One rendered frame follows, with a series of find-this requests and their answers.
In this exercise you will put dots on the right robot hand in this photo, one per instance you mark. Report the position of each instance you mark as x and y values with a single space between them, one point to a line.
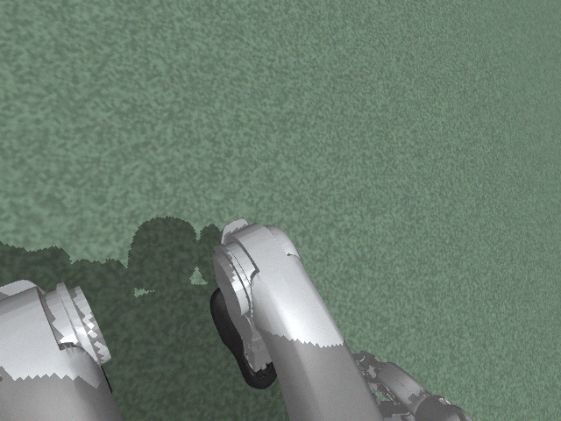
395 384

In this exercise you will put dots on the right robot arm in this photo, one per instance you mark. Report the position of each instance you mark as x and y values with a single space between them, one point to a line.
437 408

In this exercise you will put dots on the right robot foot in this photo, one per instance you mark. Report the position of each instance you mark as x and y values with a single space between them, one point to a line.
231 338

